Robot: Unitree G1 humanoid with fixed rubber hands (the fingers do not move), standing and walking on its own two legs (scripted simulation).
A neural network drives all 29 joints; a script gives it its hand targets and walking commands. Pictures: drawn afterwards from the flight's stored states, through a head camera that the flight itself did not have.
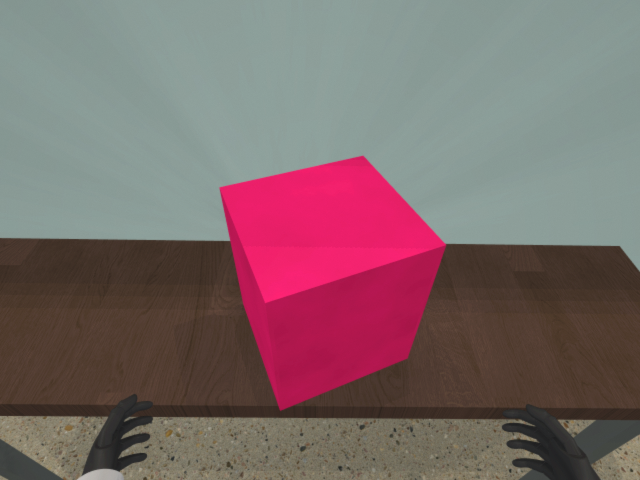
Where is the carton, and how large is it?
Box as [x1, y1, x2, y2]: [219, 156, 445, 410]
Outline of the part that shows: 363,156 219,187 243,304 280,410 407,358 445,247 445,244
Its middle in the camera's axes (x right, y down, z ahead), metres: +0.00 +0.06 +0.55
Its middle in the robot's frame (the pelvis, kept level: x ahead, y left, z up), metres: +0.39 +0.02 +0.05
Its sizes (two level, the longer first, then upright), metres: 0.210 0.200 0.250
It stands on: a table, 0.71 m high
